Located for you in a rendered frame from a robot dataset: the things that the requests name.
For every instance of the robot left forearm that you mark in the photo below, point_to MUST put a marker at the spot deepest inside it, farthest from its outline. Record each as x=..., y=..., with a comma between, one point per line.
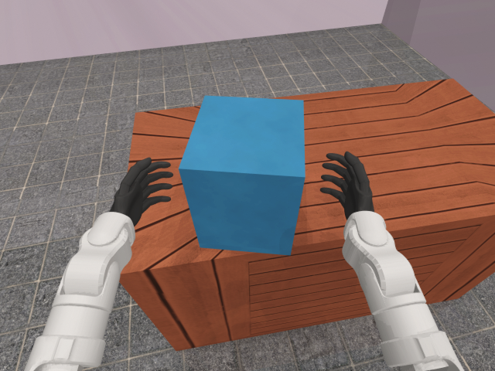
x=74, y=332

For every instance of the robot left hand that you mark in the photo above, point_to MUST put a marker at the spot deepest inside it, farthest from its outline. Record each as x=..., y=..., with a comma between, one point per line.
x=131, y=199

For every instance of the pedestal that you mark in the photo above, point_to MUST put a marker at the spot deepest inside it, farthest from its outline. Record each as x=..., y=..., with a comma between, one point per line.
x=428, y=149

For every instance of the carton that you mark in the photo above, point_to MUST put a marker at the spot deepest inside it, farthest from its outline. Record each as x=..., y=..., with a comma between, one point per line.
x=243, y=173

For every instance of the robot right forearm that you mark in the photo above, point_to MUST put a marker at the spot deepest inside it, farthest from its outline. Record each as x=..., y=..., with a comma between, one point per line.
x=410, y=336

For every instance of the robot right hand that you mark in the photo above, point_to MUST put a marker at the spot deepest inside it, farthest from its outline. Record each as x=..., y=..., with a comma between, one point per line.
x=356, y=194

